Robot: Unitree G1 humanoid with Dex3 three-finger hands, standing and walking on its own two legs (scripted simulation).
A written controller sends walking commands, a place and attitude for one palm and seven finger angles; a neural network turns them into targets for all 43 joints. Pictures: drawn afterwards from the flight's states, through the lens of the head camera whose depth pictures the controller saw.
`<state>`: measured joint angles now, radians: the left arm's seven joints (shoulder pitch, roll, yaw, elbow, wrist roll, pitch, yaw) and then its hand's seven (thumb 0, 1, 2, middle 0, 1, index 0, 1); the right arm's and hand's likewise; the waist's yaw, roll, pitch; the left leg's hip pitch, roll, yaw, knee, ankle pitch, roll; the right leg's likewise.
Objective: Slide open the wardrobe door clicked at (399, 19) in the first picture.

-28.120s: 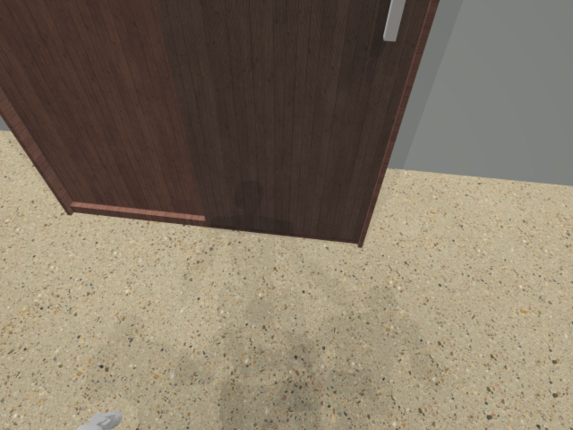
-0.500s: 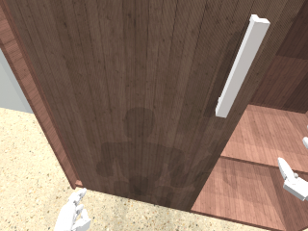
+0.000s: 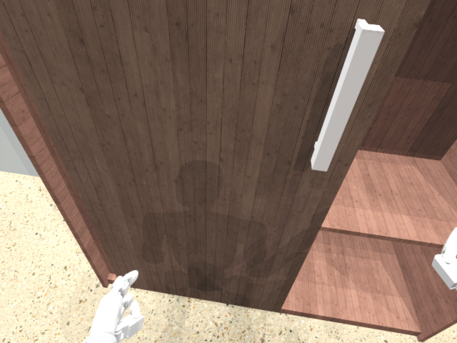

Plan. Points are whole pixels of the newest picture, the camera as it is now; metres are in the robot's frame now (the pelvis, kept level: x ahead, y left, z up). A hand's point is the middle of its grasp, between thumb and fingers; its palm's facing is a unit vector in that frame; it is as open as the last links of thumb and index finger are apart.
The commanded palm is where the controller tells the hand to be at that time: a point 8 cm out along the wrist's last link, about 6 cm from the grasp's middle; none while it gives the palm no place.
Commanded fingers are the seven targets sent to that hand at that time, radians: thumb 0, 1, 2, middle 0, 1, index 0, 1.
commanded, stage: step back with the hand held close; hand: right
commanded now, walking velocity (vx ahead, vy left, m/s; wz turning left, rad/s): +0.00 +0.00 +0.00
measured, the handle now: (337, 102) +0.42 -0.18 +0.26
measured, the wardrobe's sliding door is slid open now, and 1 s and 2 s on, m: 0.58 0.58 0.58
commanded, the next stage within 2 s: stop stepping back and stand still in 0.94 s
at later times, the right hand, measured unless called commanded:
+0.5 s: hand out of the picture +0.14 -0.28 +0.16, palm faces +0.46 +0.75 -0.47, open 7.4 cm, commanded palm +0.08 -0.32 +0.17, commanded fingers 0.00 -0.90 -0.90 0.20 0.30 0.20 0.30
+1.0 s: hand out of the picture +0.01 -0.31 +0.17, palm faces +0.53 +0.77 -0.35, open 7.4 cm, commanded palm -0.04 -0.34 +0.17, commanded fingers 0.00 -0.90 -0.90 0.20 0.30 0.20 0.30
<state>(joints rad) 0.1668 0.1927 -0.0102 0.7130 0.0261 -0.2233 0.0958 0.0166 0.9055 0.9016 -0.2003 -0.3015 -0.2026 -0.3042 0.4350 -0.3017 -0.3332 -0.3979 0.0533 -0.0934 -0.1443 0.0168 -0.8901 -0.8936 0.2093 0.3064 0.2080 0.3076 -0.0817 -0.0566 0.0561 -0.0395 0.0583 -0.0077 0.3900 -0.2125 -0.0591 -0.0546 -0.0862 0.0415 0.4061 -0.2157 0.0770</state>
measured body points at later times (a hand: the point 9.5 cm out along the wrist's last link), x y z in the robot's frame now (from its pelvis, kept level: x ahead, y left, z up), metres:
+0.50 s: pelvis -0.06 -0.02 -0.01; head -0.05 +0.00 +0.44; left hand +0.13 +0.22 -0.10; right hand +0.11 -0.32 +0.19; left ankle +0.01 +0.16 -0.74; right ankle +0.02 -0.17 -0.74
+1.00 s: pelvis -0.18 -0.04 -0.03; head -0.20 -0.05 +0.41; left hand +0.00 +0.20 -0.10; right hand -0.02 -0.34 +0.19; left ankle +0.00 +0.16 -0.73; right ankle +0.01 -0.17 -0.73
